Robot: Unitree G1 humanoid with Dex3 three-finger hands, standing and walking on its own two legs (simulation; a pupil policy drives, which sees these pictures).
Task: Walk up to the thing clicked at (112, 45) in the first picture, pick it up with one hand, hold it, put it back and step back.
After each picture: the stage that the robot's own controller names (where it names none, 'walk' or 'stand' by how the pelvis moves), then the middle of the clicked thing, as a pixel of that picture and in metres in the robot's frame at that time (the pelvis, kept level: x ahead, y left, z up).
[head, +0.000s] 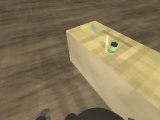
stand; (112, 48) +0.72 -0.22 -0.04
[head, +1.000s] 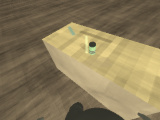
walk; (92, 48) +0.66 +0.03 -0.02
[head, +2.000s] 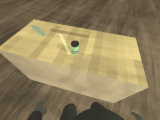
rise first; (75, 47) +0.59 +0.14 -0.01
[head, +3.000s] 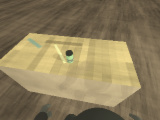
stand; (69, 56) +0.55 +0.20 -0.04
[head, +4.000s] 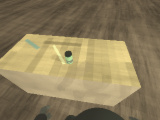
stand; (68, 57) +0.54 +0.19 -0.04
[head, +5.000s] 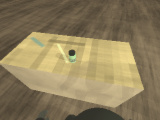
stand; (72, 56) +0.56 +0.17 -0.05
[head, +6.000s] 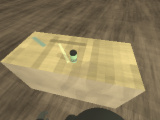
stand; (73, 56) +0.56 +0.16 -0.05
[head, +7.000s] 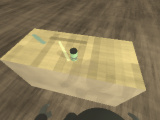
rise first; (73, 54) +0.56 +0.16 -0.04
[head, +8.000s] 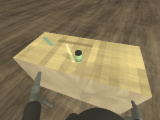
rise first; (78, 56) +0.57 +0.15 -0.04
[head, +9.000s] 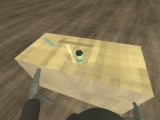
go down; (79, 56) +0.57 +0.15 -0.04
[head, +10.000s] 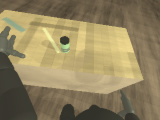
go down; (65, 45) +0.56 +0.14 +0.02
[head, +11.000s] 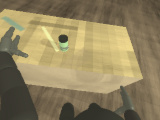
close in; (63, 43) +0.57 +0.15 +0.03
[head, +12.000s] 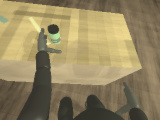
close; (54, 35) +0.59 +0.16 +0.06
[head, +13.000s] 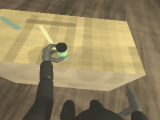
lift; (62, 52) +0.47 +0.14 +0.05
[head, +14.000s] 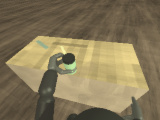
lift; (70, 64) +0.31 +0.12 +0.18
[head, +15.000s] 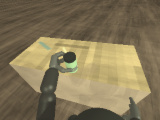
hold; (71, 63) +0.32 +0.12 +0.18
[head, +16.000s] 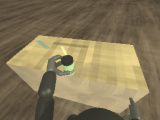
hold; (68, 65) +0.32 +0.14 +0.15
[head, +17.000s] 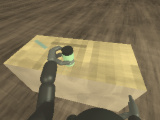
crouch; (68, 56) +0.37 +0.14 +0.18
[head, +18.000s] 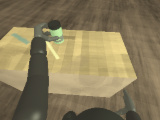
lower; (56, 32) +0.51 +0.15 +0.22
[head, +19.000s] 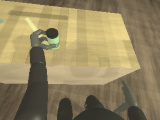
lower; (53, 39) +0.53 +0.16 +0.07
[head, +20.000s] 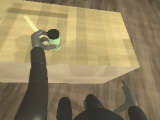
lower; (54, 40) +0.53 +0.15 +0.06
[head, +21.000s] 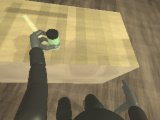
lower; (53, 40) +0.53 +0.15 +0.06
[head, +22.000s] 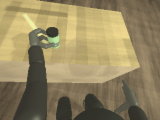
lower; (53, 38) +0.54 +0.15 +0.06
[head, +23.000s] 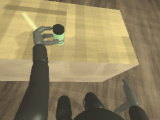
open; (58, 35) +0.56 +0.11 +0.07
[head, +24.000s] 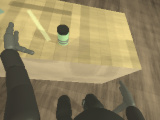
sink last; (63, 35) +0.55 +0.11 +0.06
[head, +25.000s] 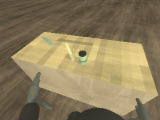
sink last; (82, 57) +0.53 +0.11 +0.01
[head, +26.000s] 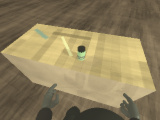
stand; (81, 53) +0.54 +0.10 +0.02
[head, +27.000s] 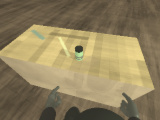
stand; (79, 53) +0.53 +0.11 +0.03
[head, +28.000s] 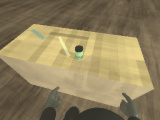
stand; (79, 53) +0.53 +0.11 +0.03
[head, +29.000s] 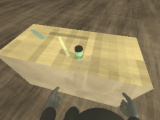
stand; (78, 53) +0.53 +0.11 +0.03
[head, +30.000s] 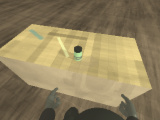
stand; (78, 53) +0.53 +0.11 +0.02
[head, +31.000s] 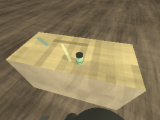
stand; (79, 58) +0.55 +0.11 -0.04
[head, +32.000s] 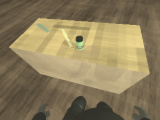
walk; (79, 43) +0.62 +0.14 -0.01
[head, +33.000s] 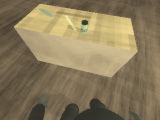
walk; (84, 26) +0.86 +0.07 -0.02
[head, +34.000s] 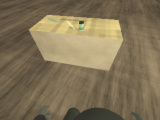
stand; (81, 26) +1.13 +0.16 -0.02
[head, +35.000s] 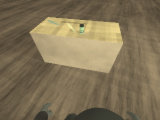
stand; (81, 28) +1.11 +0.13 -0.04
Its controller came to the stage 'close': yes
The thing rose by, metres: 0.23
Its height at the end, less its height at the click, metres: +0.00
